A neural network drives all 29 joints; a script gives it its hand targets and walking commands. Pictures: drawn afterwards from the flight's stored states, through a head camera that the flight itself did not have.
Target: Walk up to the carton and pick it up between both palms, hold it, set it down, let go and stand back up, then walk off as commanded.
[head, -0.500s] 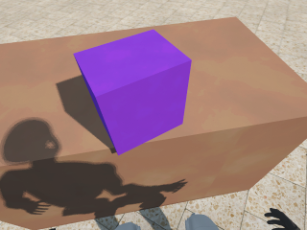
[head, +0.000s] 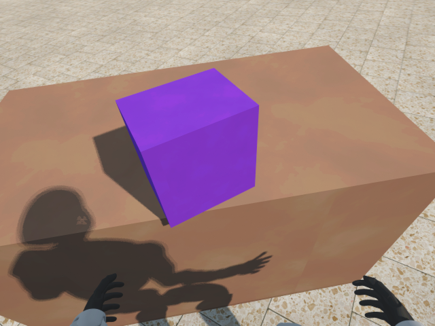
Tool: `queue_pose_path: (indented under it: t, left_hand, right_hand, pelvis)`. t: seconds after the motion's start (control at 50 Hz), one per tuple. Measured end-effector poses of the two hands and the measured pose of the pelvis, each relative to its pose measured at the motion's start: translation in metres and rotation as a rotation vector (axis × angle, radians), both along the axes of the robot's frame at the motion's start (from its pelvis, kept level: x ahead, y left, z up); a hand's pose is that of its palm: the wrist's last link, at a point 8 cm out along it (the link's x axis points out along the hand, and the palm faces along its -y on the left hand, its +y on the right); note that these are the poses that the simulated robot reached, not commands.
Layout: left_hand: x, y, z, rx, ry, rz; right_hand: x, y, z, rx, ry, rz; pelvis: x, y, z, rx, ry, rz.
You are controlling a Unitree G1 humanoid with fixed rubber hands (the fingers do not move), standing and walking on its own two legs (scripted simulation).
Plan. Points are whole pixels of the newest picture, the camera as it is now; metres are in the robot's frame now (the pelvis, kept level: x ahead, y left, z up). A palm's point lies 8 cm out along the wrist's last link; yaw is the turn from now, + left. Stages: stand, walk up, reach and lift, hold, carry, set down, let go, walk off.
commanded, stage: reach and lift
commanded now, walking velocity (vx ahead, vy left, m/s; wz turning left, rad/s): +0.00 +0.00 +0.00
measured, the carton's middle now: (192, 147) +0.44 +0.06 +0.11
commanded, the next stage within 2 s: none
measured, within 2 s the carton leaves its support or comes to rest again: neither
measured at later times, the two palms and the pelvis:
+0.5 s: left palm (120, 306) +0.18 +0.19 -0.01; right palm (416, 282) +0.19 -0.31 -0.01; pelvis -0.02 -0.03 +0.01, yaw -1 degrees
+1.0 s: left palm (130, 267) +0.22 +0.16 +0.06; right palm (423, 252) +0.21 -0.31 +0.04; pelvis -0.02 -0.04 +0.02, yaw -3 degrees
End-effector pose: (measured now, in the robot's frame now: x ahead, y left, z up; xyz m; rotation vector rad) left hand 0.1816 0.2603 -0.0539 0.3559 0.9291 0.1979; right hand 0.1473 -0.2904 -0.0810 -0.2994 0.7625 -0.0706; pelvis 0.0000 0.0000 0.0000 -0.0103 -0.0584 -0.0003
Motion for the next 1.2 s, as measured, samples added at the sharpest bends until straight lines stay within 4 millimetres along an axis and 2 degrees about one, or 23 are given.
queue_pose_path:
  t: [0.12,0.28,0.38,0.56,0.7,0.84,1.02,1.2]
  left_hand:
    - [-0.004,-0.011,0.01,-0.012,-0.06,0.0]
    - [-0.005,-0.046,0.014,-0.071,-0.147,-0.002]
    - [-0.002,-0.061,0.024,-0.076,-0.208,0.016]
    - [0.004,-0.067,0.058,-0.042,-0.303,0.073]
    - [0.013,-0.076,0.072,-0.038,-0.339,0.061]
    - [0.026,-0.09,0.094,-0.049,-0.434,0.056]
    - [0.039,-0.096,0.113,-0.063,-0.498,0.081]
    - [0.054,-0.096,0.132,-0.092,-0.567,0.119]
  right_hand:
    - [0.006,-0.001,0.02,0.035,-0.068,0.008]
    - [0.01,-0.016,0.036,0.056,-0.146,-0.004]
    - [0.021,-0.024,0.05,0.079,-0.211,0.0]
    - [0.047,-0.021,0.08,0.151,-0.293,0.033]
    - [0.047,-0.026,0.088,0.169,-0.286,0.017]
    - [0.057,-0.027,0.107,0.195,-0.359,0.031]
    - [0.069,-0.021,0.126,0.24,-0.409,0.028]
    - [0.08,-0.016,0.142,0.245,-0.43,0.033]
  pelvis:
    - [-0.008,-0.002,0.006,0.002,-0.014,0.002]
    - [-0.016,-0.011,0.007,0.009,-0.03,-0.002]
    - [-0.018,-0.02,0.008,0.019,-0.033,-0.004]
    - [-0.02,-0.035,0.013,0.064,-0.037,-0.037]
    - [-0.021,-0.04,0.017,0.056,-0.025,-0.049]
    - [-0.019,-0.043,0.019,0.056,-0.015,-0.052]
    - [-0.015,-0.042,0.022,0.056,0.003,-0.054]
    - [-0.008,-0.033,0.024,0.044,0.022,-0.057]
